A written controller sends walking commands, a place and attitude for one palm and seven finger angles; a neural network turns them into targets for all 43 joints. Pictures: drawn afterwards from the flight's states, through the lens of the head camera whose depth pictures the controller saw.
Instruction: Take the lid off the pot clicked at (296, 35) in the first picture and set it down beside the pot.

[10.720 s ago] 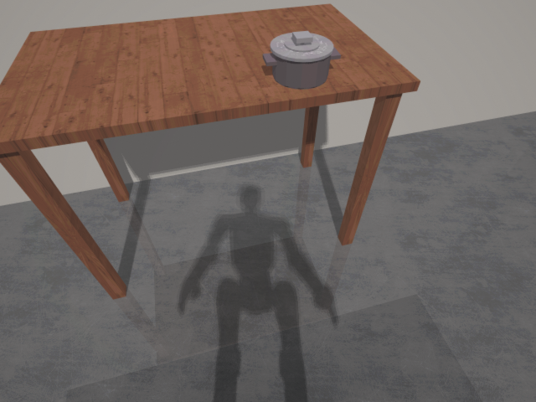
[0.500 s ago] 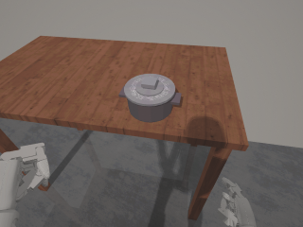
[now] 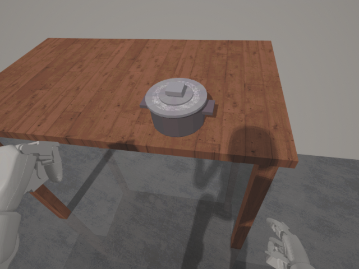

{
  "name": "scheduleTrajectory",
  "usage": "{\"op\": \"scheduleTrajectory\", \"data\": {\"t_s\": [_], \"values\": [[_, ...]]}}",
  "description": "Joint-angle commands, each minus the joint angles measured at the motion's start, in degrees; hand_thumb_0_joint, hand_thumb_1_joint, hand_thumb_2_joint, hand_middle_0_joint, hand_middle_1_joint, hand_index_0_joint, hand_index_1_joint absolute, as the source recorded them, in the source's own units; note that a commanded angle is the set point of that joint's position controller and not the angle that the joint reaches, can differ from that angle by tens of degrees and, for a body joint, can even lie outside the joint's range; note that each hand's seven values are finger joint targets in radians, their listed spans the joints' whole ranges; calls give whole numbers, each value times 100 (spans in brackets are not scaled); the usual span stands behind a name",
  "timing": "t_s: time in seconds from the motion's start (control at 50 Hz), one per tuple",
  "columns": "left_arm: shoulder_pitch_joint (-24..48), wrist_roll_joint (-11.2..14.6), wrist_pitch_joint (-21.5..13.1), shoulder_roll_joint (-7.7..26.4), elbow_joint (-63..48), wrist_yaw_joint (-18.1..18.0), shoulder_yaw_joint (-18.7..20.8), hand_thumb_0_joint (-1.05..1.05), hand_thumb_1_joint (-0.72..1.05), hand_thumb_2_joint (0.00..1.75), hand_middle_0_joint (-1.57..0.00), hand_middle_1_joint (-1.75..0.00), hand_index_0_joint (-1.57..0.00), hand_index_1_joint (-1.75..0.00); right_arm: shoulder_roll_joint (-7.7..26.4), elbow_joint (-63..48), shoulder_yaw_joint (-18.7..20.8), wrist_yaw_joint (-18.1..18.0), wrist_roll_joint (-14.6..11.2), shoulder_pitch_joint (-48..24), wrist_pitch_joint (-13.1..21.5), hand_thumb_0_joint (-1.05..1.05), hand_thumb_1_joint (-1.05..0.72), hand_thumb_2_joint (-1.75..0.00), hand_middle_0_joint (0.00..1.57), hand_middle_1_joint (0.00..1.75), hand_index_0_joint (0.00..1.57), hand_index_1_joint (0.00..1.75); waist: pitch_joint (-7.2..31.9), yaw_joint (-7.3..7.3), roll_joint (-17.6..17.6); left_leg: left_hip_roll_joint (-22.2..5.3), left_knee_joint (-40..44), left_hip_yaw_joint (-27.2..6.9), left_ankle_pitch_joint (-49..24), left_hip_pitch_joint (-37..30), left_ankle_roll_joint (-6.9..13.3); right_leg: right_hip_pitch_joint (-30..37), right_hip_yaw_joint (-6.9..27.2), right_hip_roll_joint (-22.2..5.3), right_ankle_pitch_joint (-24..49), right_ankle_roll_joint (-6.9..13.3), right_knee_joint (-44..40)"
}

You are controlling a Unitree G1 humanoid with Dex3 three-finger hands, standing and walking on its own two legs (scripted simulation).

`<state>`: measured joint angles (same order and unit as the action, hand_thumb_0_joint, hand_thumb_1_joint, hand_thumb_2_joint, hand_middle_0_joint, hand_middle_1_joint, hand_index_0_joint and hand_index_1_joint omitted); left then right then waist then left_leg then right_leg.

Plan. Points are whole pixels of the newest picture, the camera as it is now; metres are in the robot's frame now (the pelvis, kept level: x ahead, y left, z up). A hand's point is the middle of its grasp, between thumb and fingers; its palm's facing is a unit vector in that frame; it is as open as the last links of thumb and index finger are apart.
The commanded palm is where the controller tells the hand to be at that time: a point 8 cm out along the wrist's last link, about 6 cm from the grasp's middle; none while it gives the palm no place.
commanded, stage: reach forward and open the fingers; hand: left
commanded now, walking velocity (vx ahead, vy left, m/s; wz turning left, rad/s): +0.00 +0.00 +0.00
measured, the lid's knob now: (175, 88) +0.51 +0.09 +0.15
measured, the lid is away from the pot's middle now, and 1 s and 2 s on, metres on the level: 0.00 0.00 0.00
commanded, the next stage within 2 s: move the open hand above the knob in 0.92 s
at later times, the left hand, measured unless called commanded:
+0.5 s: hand (49, 157) +0.23 +0.26 +0.19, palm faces -0.01 +0.02 -1.00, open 5.7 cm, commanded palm +0.20 +0.26 +0.25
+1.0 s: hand (74, 132) +0.27 +0.23 +0.22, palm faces -0.02 +0.03 -1.00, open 9.6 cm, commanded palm +0.24 +0.23 +0.28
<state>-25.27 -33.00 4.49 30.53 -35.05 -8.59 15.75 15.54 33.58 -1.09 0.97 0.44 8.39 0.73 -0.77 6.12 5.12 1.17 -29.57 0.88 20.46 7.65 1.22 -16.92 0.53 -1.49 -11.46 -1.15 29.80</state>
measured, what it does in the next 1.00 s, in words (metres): stands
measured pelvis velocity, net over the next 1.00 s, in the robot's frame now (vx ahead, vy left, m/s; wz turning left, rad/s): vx -0.04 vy -0.02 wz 0.02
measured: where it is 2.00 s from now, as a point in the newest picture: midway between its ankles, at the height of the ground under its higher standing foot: outside the picture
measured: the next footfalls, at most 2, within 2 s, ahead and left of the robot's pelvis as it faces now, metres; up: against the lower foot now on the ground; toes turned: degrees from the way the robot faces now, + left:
none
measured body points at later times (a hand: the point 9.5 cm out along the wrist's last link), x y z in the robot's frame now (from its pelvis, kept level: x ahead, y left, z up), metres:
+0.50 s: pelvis -0.02 -0.01 +0.01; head -0.03 -0.06 +0.45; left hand +0.22 +0.26 +0.25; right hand +0.21 -0.20 -0.08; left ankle -0.05 +0.10 -0.73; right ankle +0.05 -0.13 -0.73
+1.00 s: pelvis -0.04 -0.02 +0.00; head -0.04 -0.08 +0.45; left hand +0.27 +0.22 +0.27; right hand +0.17 -0.24 -0.10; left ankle -0.05 +0.10 -0.73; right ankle +0.05 -0.13 -0.73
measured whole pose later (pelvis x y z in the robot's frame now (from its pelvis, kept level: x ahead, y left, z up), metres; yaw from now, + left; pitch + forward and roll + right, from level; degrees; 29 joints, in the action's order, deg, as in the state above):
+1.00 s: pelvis -0.04 -0.02 +0.00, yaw +1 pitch -3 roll +2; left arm 16.0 -43.1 5.4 39.9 -5.4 22.7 2.4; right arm 17.8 34.2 -1.2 -0.3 -2.7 7.7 -2.5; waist -1.0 3.3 7.3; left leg 2.1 -25.1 0.0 14.3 8.2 0.4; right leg -17.6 -0.2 -2.6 -6.6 -0.2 26.6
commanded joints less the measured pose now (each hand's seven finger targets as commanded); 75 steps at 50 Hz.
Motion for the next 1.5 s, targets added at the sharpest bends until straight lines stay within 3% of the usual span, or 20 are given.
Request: {"op": "scheduleTrajectory", "data": {"t_s": [0.0, 0.08, 0.14, 0.24, 0.32, 0.36, 0.46, 0.48, 0.56, 0.6, 0.66, 0.78, 0.84, 0.92, 1.0, 1.06, 1.18, 1.32, 1.38, 1.48], "values": [[1128, -963, 357, 1644, -460, 174, 689, 0, 62, 111, -124, -115, -124, -115, 641, -1067, 274, -87, -165, -1291, -97, 0, -90, -90, 20, 30, 20, 30, 972, 22, -390, -19, 655, -3, -1475, 810, -23, 1241, -92, 108, 377, 242, -326], [1625, -984, 424, 1767, -421, 815, 379, 0, 50, 119, -121, -100, -121, -100, 630, -1041, 257, -145, -233, -1380, -77, 0, -90, -90, 20, 30, 20, 30, 1316, -10, -265, 16, 673, -76, -2147, 450, -17, 1527, -183, 73, 1064, 186, -350], [1787, -1010, 469, 1934, -1, 1236, 347, 0, 40, 126, -118, -90, -118, -90, 629, -923, 232, -181, -209, -1262, -63, 0, -90, -90, 20, 30, 20, 30, 1042, -34, -369, 9, 757, -114, -2545, 367, -9, 1512, -240, 76, 1392, 174, -454], [2813, -1029, 381, 2187, 362, 1899, 188, 0, 22, 136, -113, -72, -113, -72, 601, -854, 155, -215, -221, -1230, -55, 0, -90, -90, 20, 30, 20, 30, 771, -117, -198, 33, 919, -84, -2290, 376, 2, 1398, -265, 109, 1070, 170, -616], [3308, -1029, 265, 2437, 732, 2268, 226, 0, 8, 145, -109, -58, -109, -58, 619, -870, 121, -203, -212, -1183, -41, 0, -90, -90, 20, 30, 20, 30, 807, -122, -243, 58, 986, -75, -1971, 486, -3, 1432, -261, 125, 759, 167, -675], [3285, -978, 236, 2415, 697, 2407, 223, 0, 2, 149, -106, -51, -106, -51, 596, -1001, 116, -168, -243, -1282, 12, 0, -90, -90, 20, 30, 20, 30, 1009, -101, 57, 82, 924, -116, -2045, 386, -10, 1467, -216, 195, 809, 187, -669], [3642, -920, 162, 2537, 1260, 2688, 230, 0, -15, 159, -101, -33, -101, -33, 655, -972, 127, -149, -263, -1148, 10, 0, -90, -90, 20, 30, 20, 30, 928, -141, -177, 67, 1006, -94, -1773, 537, -9, 1383, -237, 220, 547, 171, -746], [4194, -920, 86, 2645, 1043, 2754, 165, 0, -18, 161, -99, -29, -99, -29, 659, -920, 114, -153, -227, -1123, -12, 0, -90, -90, 20, 30, 20, 30, 1047, -136, -183, 101, 1062, -73, -1738, 599, 2, 1528, -273, 127, 494, 177, -719], [4187, -874, 39, 2618, 1235, 2809, 175, 0, -31, 170, -94, -15, -94, -15, 656, -1032, 148, -144, -256, -1151, 99, 0, -90, -90, 20, 30, 20, 30, 1169, -96, 65, 114, 1027, -122, -1657, 517, 14, 1458, -206, 199, 415, 192, -713], [4735, -903, -10, 2695, 1370, 2850, 98, 0, -37, 174, -92, -8, -92, -8, 672, -949, 126, -152, -242, -1081, 56, 0, -90, -90, 20, 30, 20, 30, 1085, -130, -287, 114, 1134, -92, -1455, 696, 10, 1501, -261, 119, 215, 173, -716], [4677, -895, 47, 2533, 1778, 2858, 12, 0, -37, 174, -91, -8, -91, -8, 701, -984, 163, -151, -305, -1074, 62, 0, -90, -90, 20, 30, 20, 30, 927, -148, -95, 92, 1124, -110, -1191, 719, 9, 1263, -203, 193, -56, 182, -782], [5436, -970, -8, 2749, 1703, 2882, 14, 0, -36, 174, -90, -8, -90, -8, 698, -943, 154, -127, -265, -1071, 46, 0, -90, -90, 20, 30, 20, 30, 1267, -98, -308, 147, 1143, -73, -1116, 872, 20, 1605, -152, 49, -101, 188, -687], [5621, -980, 48, 2640, 2266, 2889, -117, 0, -36, 172, -90, -8, -90, -8, 725, -924, 156, -163, -292, -1020, 11, 0, -90, -90, 20, 30, 20, 30, 939, -145, -501, 133, 1148, -27, -835, 1025, 37, 1358, -135, 45, -357, 163, -757], [6043, -1024, 56, 2468, 2111, 2905, -385, 0, -36, 171, -90, -8, -90, -8, 700, -971, 150, -162, -321, -1126, 7, 0, -90, -90, 20, 30, 20, 30, 1178, -175, -390, 163, 1089, 9, -748, 976, 51, 1418, -73, 13, -436, 149, -742], [6420, -1137, 100, 2752, 2138, 2890, -188, 0, -36, 170, -89, -8, -89, -8, 697, -918, 139, -170, -302, -1116, 6, 0, -90, -90, 20, 30, 20, 30, 1440, -159, -445, 195, 1010, -6, -1013, 950, 52, 1591, -70, -2, -111, 164, -645], [6376, -1140, 247, 2184, 2567, 2904, -644, 0, -36, 170, -89, -8, -89, -8, 683, -915, 141, -152, -377, -1113, -33, 0, -90, -90, 20, 30, 20, 30, 1157, -266, -364, 174, 975, 4, -927, 903, 37, 1257, -86, 87, -146, 163, -734], [7134, -1341, 351, 2405, 2545, 2942, -685, 0, -36, 170, -89, -8, -89, -8, 673, -855, 97, -124, -324, -1167, -114, 0, -90, -90, 20, 30, 20, 30, 1643, -216, -521, 241, 937, 18, -1122, 950, 54, 1665, -54, -25, 116, 191, -593], [7801, -1415, 499, 1855, 3179, 3048, -1344, 0, -36, 170, -89, -8, -89, -8, 653, -834, 90, -138, -374, -1147, -223, 0, -90, -90, 20, 30, 20, 30, 1507, -328, -622, 241, 970, 32, -987, 916, 68, 1402, -112, -12, 53, 181, -630], [8150, -1483, 516, 2124, 2880, 3050, -1165, 0, -36, 170, -89, -8, -89, -8, 638, -829, 95, -107, -340, -1177, -207, 0, -90, -90, 20, 30, 20, 30, 2041, -258, -427, 292, 906, -14, -1368, 788, 66, 1751, -90, -26, 485, 225, -482], [8419, -1506, 662, 1650, 3547, 3112, -1602, 0, -36, 170, -89, -8, -89, -8, 634, -752, 79, -74, -375, -1115, -322, 0, -90, -90, 20, 30, 20, 30, 1677, -342, -679, 265, 973, -40, -1331, 887, 43, 1490, -181, 0, 463, 242, -505]]}}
